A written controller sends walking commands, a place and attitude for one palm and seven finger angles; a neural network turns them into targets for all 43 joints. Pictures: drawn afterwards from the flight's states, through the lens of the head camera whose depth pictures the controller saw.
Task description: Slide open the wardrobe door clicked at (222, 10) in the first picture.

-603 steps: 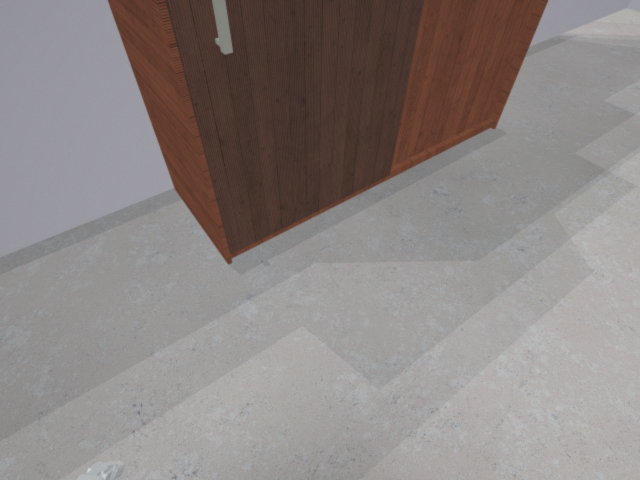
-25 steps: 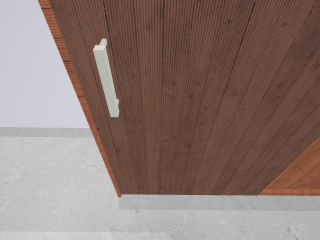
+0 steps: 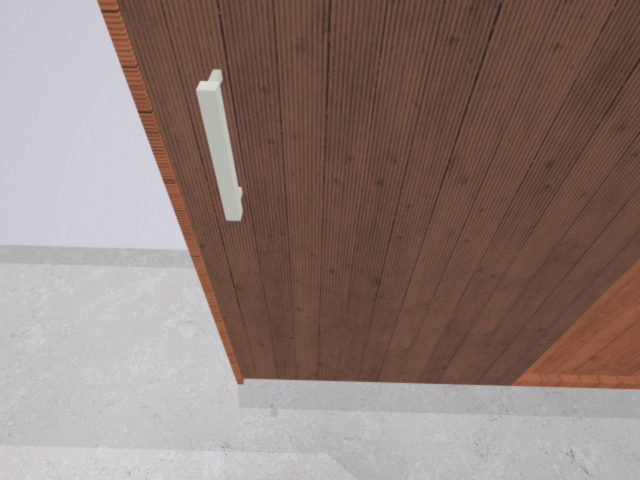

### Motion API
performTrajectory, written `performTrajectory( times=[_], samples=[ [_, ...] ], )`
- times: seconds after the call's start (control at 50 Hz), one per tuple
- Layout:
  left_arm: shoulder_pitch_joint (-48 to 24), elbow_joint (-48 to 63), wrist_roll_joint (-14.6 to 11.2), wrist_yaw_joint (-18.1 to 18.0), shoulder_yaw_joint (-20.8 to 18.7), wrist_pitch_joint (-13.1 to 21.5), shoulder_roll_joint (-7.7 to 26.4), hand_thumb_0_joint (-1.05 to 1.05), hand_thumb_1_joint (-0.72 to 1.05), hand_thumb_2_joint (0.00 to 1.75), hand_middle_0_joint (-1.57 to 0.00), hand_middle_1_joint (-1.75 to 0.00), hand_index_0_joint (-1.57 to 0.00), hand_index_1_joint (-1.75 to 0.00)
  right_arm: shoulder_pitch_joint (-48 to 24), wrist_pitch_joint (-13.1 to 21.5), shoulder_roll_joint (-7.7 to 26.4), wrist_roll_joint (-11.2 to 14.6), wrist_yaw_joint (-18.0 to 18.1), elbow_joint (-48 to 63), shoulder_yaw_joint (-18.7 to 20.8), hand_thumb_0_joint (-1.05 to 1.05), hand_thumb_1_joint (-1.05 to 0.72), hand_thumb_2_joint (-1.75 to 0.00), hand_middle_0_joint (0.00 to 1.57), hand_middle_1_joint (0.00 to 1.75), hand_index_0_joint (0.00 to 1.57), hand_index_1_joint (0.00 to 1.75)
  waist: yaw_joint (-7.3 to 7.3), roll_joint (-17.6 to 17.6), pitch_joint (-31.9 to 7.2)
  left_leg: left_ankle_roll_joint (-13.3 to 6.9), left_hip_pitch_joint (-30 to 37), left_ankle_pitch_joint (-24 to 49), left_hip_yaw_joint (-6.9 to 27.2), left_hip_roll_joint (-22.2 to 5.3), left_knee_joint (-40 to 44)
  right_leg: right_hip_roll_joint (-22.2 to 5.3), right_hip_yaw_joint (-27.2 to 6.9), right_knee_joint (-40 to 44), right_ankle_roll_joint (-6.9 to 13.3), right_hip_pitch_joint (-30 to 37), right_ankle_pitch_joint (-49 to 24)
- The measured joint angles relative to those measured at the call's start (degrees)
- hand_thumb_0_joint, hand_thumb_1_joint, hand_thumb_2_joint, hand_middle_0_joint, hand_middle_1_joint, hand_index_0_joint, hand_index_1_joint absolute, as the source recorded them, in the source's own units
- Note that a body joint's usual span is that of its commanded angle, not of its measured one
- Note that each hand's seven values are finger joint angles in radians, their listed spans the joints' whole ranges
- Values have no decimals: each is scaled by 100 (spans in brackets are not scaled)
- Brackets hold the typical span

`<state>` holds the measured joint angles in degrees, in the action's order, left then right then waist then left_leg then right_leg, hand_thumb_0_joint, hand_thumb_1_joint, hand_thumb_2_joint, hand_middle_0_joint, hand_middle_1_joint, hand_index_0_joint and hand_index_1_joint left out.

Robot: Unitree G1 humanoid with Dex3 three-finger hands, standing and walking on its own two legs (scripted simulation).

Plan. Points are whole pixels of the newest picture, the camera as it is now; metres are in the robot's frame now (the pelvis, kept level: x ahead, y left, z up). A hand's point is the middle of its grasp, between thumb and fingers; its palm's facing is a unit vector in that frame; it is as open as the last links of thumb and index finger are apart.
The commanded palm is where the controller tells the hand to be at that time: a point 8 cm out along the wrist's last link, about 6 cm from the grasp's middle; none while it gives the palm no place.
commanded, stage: come to a stop and stand still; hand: left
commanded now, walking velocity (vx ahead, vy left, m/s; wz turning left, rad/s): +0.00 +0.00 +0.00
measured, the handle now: (225, 151) +0.50 +0.17 +0.15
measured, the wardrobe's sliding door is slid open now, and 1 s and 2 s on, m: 0.00 0.00 0.00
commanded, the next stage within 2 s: look again from close up in 1.12 s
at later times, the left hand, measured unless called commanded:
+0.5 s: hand out of the picture +0.03 +0.20 -0.17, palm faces +0.01 -0.97 -0.24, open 7.3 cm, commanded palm none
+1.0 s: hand out of the picture +0.01 +0.17 -0.18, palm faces +0.02 -0.98 -0.21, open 7.3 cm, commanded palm none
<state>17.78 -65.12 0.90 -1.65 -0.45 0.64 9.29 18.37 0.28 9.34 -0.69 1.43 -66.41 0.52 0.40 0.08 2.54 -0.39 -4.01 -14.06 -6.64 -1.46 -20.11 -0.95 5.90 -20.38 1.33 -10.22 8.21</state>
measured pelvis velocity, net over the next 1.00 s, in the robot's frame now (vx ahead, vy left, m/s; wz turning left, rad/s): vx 0.02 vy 0.00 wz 0.00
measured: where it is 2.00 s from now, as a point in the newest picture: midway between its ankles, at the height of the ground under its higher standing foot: outside the picture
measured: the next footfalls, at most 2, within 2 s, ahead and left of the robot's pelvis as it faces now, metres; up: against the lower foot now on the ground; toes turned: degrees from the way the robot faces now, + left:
none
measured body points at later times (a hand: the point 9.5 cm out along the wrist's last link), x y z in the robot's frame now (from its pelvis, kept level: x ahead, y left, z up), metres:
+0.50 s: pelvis +0.00 +0.02 -0.01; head +0.00 -0.01 +0.44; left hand +0.03 +0.25 -0.15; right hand +0.02 -0.21 -0.18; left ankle -0.03 +0.11 -0.75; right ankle +0.03 -0.10 -0.75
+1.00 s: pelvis +0.02 +0.00 -0.01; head +0.03 -0.02 +0.44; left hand +0.01 +0.22 -0.16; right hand -0.01 -0.21 -0.17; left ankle -0.03 +0.11 -0.75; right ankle +0.03 -0.10 -0.75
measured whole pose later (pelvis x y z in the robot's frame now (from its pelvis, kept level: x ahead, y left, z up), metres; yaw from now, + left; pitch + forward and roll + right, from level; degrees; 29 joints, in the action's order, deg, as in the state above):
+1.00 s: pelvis +0.02 +0.00 -0.01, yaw +0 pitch -1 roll +1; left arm 15.3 -66.0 0.6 -1.8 0.6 1.0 7.5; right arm 18.5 1.2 8.3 -0.8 1.6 -65.0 -0.9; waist 0.0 -1.6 3.1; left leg -0.4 -4.5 -16.7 -6.9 -0.8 -22.6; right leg -2.0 5.3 -27.0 1.3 -12.7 13.0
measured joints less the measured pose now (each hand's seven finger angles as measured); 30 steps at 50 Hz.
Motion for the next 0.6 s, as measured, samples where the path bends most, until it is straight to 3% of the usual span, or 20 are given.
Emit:
performTrajectory(
  times=[0.26,0.38,0.6],
  samples=[
    [-273,87,11,15,-8,37,131,0,91,90,-20,-30,-20,-30,-167,41,81,-5,-28,74,-8,1,-91,-89,20,30,20,30,-20,13,-11,-36,-66,18,-6,50,-20,-53,-14,-59,-31,-82,-4],
    [-326,185,-11,-27,117,72,95,0,91,90,-20,-30,-20,-30,-151,76,173,-35,-63,542,-25,1,-91,-89,20,30,19,30,-101,-150,-170,-105,-472,-309,-11,72,-658,-136,-36,-660,-66,-477,286],
    [-352,216,-35,0,137,32,-70,0,92,90,-20,-30,-20,-30,19,105,51,-45,-35,584,-173,2,-93,-89,20,30,20,30,-56,-301,-202,-141,-199,-318,-65,202,-457,-250,-115,-830,-127,-388,472]
  ],
)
